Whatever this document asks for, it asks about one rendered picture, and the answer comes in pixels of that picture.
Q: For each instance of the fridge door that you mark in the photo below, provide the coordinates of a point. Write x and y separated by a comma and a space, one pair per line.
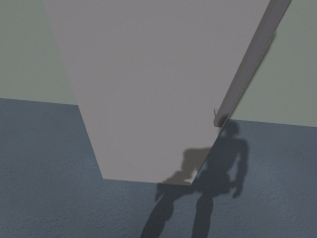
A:
148, 74

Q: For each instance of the handle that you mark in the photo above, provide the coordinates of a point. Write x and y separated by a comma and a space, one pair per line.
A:
266, 27

